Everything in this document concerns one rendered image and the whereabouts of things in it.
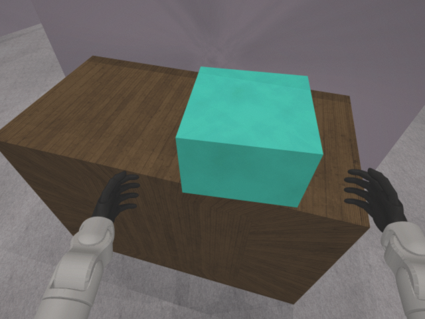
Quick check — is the right robot hand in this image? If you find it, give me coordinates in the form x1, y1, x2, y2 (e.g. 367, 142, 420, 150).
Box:
344, 168, 407, 233

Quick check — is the left robot hand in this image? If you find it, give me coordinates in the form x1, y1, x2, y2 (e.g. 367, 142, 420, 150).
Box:
92, 171, 140, 223

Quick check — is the right robot forearm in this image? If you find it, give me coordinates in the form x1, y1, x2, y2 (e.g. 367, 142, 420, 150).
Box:
381, 221, 425, 319

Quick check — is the carton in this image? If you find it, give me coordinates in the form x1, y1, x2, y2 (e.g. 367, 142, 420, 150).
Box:
175, 66, 323, 207

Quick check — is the left robot forearm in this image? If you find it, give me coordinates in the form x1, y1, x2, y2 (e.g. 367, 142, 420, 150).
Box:
34, 217, 115, 319

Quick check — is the pedestal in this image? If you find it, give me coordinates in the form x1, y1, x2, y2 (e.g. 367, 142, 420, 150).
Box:
0, 56, 370, 304

